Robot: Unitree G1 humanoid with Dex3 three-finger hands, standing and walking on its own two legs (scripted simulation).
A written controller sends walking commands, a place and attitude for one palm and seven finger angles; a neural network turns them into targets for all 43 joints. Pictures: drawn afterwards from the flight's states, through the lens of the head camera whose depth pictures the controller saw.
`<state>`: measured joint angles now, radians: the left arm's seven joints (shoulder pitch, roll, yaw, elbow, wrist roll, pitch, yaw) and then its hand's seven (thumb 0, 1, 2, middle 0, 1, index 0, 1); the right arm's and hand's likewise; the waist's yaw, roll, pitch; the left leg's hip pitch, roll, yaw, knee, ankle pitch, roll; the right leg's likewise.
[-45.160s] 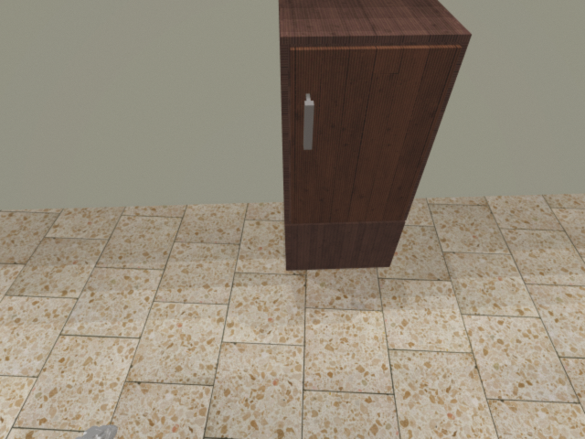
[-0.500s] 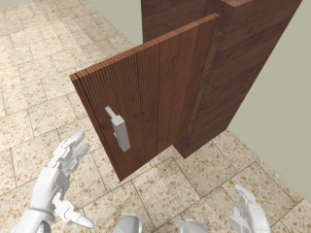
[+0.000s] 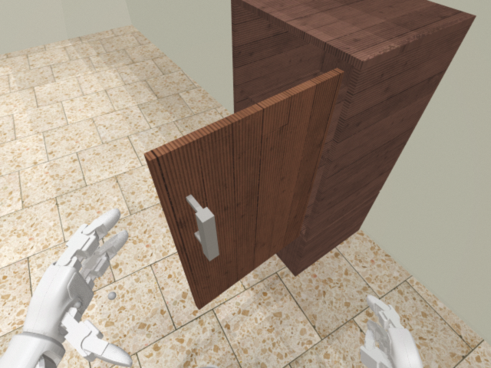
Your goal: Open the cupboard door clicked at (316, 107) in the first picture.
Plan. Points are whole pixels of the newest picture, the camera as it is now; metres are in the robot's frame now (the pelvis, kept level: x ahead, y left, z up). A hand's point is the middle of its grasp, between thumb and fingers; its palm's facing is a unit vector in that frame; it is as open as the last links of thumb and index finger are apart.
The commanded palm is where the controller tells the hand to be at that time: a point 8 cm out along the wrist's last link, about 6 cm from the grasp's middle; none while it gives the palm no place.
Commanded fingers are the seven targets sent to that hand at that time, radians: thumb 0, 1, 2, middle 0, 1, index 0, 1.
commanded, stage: draw the hand back to the body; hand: left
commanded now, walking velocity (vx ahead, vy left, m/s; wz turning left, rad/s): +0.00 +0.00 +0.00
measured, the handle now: (201, 228) +0.35 +0.11 +0.03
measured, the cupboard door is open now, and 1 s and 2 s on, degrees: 92 92 92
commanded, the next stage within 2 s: step back with the hand held close in 1.10 s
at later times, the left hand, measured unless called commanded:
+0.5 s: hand (45, 253) +0.21 +0.25 +0.17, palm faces +0.36 -0.84 -0.40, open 11.8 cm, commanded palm +0.17 +0.29 +0.19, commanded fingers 0.00 0.55 0.75 -0.19 -0.30 -0.19 -0.30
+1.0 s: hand (35, 236) +0.21 +0.24 +0.21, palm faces +0.42 -0.81 -0.40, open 7.5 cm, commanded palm +0.17 +0.28 +0.23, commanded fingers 0.00 0.90 0.90 -0.20 -0.30 -0.20 -0.30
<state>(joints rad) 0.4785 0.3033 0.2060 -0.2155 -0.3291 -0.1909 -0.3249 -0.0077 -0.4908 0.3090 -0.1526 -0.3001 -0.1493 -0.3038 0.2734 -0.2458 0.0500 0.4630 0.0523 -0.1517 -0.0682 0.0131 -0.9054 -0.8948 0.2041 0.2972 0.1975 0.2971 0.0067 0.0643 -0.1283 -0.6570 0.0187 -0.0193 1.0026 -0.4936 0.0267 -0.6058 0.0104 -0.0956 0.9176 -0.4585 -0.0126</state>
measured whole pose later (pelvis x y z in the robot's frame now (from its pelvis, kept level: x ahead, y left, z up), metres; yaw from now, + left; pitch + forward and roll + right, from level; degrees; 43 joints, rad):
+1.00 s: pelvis +0.02 -0.02 +0.06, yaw -2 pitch -5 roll -1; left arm 0.47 0.33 0.31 -0.37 -0.06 -0.06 0.10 0.02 0.87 0.89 -0.21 -0.30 -0.21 -0.31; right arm 0.19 -0.24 0.02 0.65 0.00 -0.10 -0.07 0.01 -0.91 -0.89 0.20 0.30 0.20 0.30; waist 0.07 0.07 0.02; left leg -0.07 0.02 0.03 0.41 -0.26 0.01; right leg -0.05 0.02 -0.04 0.37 -0.23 -0.02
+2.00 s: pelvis -0.07 +0.01 +0.04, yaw -1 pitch -1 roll -1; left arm 0.52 0.39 0.43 -0.51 0.00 -0.21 0.15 0.02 0.89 0.90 -0.21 -0.30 -0.21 -0.31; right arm 0.21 -0.22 0.01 0.57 0.00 -0.07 -0.08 0.01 -0.90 -0.89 0.21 0.30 0.20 0.30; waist 0.02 0.01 0.06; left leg -0.40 0.00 0.04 0.64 -0.23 0.06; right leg -0.37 0.01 -0.02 0.57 -0.18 0.01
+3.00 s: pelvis -0.23 +0.02 +0.05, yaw -4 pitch +0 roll -2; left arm 0.64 0.47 0.42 -0.61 -0.05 -0.17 0.14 0.02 0.89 0.90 -0.21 -0.30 -0.21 -0.31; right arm 0.21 -0.17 0.04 0.59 -0.03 -0.13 -0.07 0.01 -0.90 -0.89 0.20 0.30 0.20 0.30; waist -0.02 -0.03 0.02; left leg -0.43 -0.02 0.00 0.39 -0.12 0.00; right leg -0.14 0.08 -0.03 0.40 -0.33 -0.06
